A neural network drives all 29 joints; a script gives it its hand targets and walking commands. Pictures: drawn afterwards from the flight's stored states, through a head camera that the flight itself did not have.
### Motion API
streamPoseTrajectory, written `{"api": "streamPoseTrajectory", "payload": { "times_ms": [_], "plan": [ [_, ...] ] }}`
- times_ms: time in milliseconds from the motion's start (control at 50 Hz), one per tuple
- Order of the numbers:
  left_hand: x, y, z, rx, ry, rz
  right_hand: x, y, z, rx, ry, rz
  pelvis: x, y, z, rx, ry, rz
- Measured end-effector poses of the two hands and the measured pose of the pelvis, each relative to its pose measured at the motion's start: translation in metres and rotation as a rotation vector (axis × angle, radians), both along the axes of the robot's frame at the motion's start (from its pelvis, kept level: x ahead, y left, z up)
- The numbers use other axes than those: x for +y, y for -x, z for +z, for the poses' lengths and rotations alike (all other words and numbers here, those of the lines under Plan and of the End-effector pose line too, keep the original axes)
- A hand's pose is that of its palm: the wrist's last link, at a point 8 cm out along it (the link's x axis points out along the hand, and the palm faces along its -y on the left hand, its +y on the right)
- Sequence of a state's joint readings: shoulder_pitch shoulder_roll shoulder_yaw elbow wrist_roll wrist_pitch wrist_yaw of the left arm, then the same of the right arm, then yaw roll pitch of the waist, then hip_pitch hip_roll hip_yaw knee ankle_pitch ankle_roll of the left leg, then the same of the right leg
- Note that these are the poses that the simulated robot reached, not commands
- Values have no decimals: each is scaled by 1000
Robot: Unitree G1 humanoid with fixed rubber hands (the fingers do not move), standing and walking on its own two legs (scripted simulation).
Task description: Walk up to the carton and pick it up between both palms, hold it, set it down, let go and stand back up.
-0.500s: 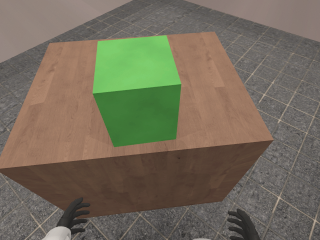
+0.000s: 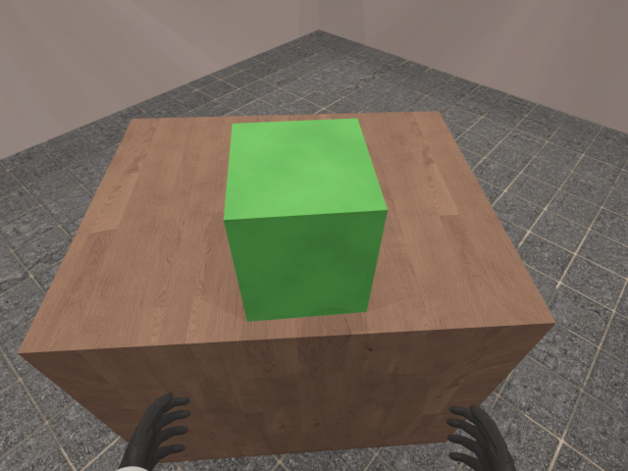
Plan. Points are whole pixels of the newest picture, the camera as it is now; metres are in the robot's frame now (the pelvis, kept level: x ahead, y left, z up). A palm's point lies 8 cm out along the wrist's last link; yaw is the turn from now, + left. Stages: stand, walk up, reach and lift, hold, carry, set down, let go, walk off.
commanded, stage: reach and lift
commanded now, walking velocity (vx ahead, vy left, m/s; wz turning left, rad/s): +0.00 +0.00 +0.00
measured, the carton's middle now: (301, 221) +0.48 +0.04 +0.04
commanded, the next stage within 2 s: none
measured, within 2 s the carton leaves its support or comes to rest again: neither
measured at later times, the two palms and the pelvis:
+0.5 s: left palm (144, 415) +0.20 +0.23 -0.01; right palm (497, 418) +0.19 -0.20 -0.01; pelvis -0.01 +0.00 +0.00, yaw +0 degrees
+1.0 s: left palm (144, 352) +0.25 +0.23 +0.04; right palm (478, 340) +0.27 -0.18 +0.04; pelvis -0.01 +0.00 +0.00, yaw +1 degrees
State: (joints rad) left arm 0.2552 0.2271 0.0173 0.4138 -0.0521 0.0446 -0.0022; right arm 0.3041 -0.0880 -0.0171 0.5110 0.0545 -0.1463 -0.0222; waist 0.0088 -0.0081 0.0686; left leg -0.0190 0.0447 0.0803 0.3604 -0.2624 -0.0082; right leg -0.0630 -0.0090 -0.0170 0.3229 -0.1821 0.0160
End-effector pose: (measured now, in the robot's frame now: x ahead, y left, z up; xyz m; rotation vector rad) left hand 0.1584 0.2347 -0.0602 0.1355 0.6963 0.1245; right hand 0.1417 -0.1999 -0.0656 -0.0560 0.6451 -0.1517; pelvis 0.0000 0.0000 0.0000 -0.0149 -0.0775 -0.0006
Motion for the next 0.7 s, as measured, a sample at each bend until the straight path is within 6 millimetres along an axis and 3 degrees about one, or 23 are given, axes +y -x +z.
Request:
{"api": "streamPoseTrajectory", "payload": {
  "times_ms": [260,700],
  "plan": [
    [-2,-13,23,-150,27,19,0,-26,24,-125,-10,10,8,0,1,3,3,5],
    [-11,-54,67,-375,89,52,13,-78,73,-337,-63,33,-3,11,0,22,-6,12]
  ]
}}
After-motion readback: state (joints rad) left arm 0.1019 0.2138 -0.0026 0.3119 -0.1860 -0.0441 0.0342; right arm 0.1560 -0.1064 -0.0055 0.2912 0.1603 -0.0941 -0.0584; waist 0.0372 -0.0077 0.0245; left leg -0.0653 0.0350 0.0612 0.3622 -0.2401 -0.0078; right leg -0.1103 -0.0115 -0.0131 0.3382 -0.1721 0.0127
